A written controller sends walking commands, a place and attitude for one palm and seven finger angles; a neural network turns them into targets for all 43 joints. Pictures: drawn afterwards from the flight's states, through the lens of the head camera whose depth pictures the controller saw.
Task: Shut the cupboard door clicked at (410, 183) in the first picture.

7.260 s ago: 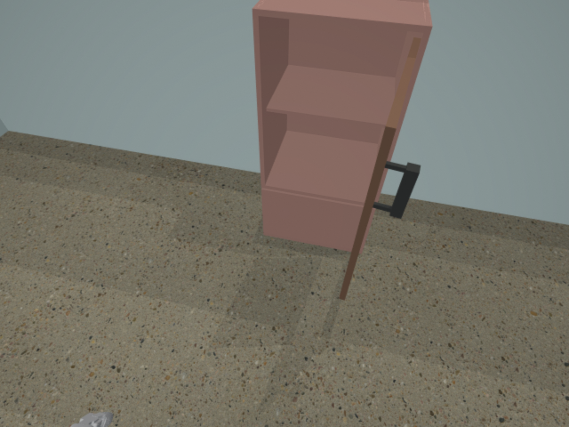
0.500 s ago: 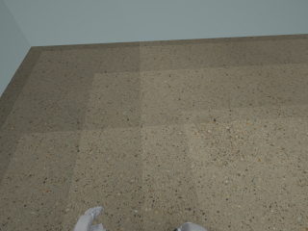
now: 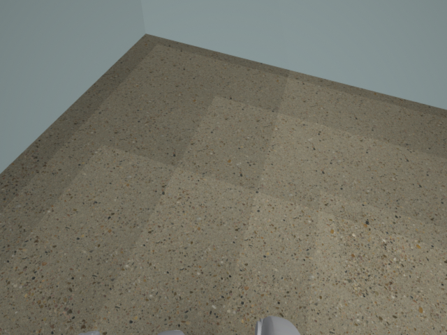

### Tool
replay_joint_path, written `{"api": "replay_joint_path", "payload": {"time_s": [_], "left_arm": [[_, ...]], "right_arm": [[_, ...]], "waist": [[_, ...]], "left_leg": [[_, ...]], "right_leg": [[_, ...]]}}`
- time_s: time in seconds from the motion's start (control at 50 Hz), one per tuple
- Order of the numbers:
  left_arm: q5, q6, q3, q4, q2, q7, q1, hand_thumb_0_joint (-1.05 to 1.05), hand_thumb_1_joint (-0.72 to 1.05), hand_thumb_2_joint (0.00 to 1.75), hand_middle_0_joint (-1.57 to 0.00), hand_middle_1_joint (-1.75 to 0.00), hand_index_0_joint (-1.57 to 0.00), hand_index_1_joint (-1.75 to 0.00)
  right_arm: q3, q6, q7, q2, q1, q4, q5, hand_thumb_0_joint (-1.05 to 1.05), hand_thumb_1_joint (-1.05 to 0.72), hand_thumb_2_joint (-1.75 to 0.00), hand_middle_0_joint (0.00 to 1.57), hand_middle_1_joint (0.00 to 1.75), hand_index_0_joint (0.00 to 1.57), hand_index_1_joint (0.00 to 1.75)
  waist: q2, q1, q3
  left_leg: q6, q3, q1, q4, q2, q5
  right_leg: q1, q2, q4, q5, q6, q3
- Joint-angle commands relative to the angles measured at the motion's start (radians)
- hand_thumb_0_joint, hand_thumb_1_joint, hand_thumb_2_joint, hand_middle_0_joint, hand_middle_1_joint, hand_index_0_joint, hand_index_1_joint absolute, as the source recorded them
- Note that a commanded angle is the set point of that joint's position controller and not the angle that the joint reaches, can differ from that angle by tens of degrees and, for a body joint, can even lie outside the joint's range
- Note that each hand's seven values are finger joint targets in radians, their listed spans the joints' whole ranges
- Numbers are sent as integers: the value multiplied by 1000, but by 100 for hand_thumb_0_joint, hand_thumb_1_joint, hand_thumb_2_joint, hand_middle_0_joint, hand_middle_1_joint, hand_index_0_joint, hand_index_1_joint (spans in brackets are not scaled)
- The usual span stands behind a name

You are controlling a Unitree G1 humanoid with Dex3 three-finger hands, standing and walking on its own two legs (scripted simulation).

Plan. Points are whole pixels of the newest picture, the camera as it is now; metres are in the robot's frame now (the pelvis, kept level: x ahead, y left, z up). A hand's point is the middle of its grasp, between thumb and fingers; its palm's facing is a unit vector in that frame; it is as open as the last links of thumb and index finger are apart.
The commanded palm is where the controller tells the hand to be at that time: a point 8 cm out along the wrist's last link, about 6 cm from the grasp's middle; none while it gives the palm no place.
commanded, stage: walk to a spot facing it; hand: left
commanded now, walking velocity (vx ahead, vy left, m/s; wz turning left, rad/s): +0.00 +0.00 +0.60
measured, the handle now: out of the picture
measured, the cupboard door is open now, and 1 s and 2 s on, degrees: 82 82 82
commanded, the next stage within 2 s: none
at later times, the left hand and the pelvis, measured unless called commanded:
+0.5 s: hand out of the picture +0.03 +0.15 -0.14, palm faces +0.32 -0.91 -0.27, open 7.4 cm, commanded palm none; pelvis +0.01 -0.06 +0.01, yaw +20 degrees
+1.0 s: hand out of the picture -0.05 +0.22 -0.15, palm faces +0.61 -0.74 -0.28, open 7.4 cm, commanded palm none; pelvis +0.00 -0.03 +0.01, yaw +37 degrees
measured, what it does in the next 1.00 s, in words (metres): steps on the spot, turning left: right foot, then left foot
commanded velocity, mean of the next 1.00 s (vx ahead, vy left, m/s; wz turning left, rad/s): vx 0.00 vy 0.00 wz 0.60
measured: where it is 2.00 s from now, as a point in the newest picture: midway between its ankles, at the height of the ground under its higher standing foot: outside the picture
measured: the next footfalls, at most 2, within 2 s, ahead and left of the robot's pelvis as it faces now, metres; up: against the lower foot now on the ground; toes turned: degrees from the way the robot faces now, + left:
right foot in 0.32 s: +0.05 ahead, -0.16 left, +0.00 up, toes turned +10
left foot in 0.72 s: -0.03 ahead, +0.09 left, +0.00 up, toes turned +34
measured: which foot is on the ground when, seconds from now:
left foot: down 0.00-0.30, up 0.32-0.70, down 0.72-1.00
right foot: up 0.00-0.30, down 0.32-0.72, up 0.74-1.00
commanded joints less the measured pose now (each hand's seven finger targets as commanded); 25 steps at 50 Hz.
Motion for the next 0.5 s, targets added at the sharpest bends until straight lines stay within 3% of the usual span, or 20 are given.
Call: {"api": "replay_joint_path", "payload": {"time_s": [0.0,0.02,0.14,0.2,0.24,0.26,0.28,0.3,0.32,0.34,0.36,0.38,0.42,0.48], "left_arm": [[-7,-33,-4,-92,51,4,1,0,90,90,-20,-30,-20,-30],[-9,-34,-4,-94,52,5,-10,0,90,90,-20,-30,-20,-30],[-17,-36,-13,-126,41,16,-37,0,90,90,-20,-30,-20,-30],[-23,-42,-16,-120,35,20,15,0,90,90,-20,-30,-20,-30],[-25,-52,-11,-108,50,24,93,0,90,90,-20,-30,-20,-30],[-19,-59,-2,-101,85,29,141,0,90,90,-20,-30,-20,-30],[1,-68,17,-107,180,36,155,0,90,90,-20,-30,-20,-30],[1,-61,12,-133,220,35,103,0,90,90,-20,-30,-20,-30],[-3,-65,16,-142,180,42,64,0,90,90,-20,-30,-20,-30],[-3,-66,5,-149,156,40,17,0,90,90,-20,-30,-20,-30],[-3,-70,-8,-151,118,35,-26,0,90,90,-20,-30,-20,-30],[-1,-75,-17,-153,100,33,-36,0,90,90,-20,-30,-20,-30],[2,-79,-19,-140,97,34,8,0,90,90,-20,-30,-20,-30],[4,-75,-12,-112,128,33,86,0,90,90,-20,-30,-20,-30]], "right_arm": [[-45,-24,-16,-185,30,-56,0,0,-90,-90,20,30,20,30],[-45,-22,-16,-184,41,-52,1,0,-90,-90,20,30,20,30],[-59,-3,-9,-202,51,-40,-5,0,-90,-90,20,30,20,30],[-66,8,-5,-209,9,-52,-6,0,-90,-90,20,30,20,30],[-67,12,-1,-194,-28,-66,0,0,-90,-90,20,30,20,30],[-65,13,3,-163,-41,-77,7,0,-90,-90,20,30,20,30],[-57,13,9,-91,-28,-97,17,0,-90,-90,20,30,20,30],[-62,12,9,-109,-45,-113,3,0,-90,-90,20,30,20,30],[-68,26,10,-127,-62,-109,-3,0,-90,-90,20,30,20,30],[-68,33,16,-122,-66,-88,-4,0,-90,-90,20,30,20,30],[-65,36,23,-117,-47,-65,-6,0,-90,-90,20,30,20,30],[-61,37,28,-107,-26,-52,-5,0,-90,-90,20,30,20,30],[-54,37,33,-98,-43,-50,0,0,-90,-90,20,30,20,30],[-42,38,33,-91,-108,-66,1,0,-90,-90,20,30,20,30]], "waist": [[160,-18,-162],[142,-23,-153],[182,-45,-148],[196,-23,-157],[188,18,-173],[102,45,-181],[-180,52,-159],[-230,46,-118],[-197,33,-104],[-152,9,-43],[-113,-19,-11],[-111,-30,-17],[-127,-10,-35],[-141,33,-68]], "left_leg": [[104,-283,228,-262,215,389],[113,-305,236,-266,219,397],[140,-408,228,-247,216,359],[123,-438,147,-220,182,364],[80,-428,49,-165,132,324],[26,-389,-62,-93,71,193],[-63,-203,-277,131,-71,-105],[-88,-129,-285,363,-91,-304],[-83,-162,-271,504,-53,-290],[-88,-154,-275,599,-26,-229],[-102,-131,-279,644,-9,-158],[-114,-109,-275,653,-5,-119],[-129,-75,-262,592,-1,-111],[-138,-30,-227,447,1,-151]], "right_leg": [[-51,1,-42,24,13,69],[-47,6,-68,14,14,72],[36,43,-274,-74,6,77],[175,78,-436,-54,-10,60],[345,87,-649,84,-21,47],[480,29,-805,143,-41,92],[583,-246,-929,108,-136,368],[434,-405,-935,175,-231,443],[361,-385,-928,218,-250,416],[307,-322,-910,238,-236,342],[304,-261,-874,314,-214,230],[327,-227,-846,391,-198,149],[386,-212,-821,517,-188,87],[478,-229,-785,635,-197,40]]}}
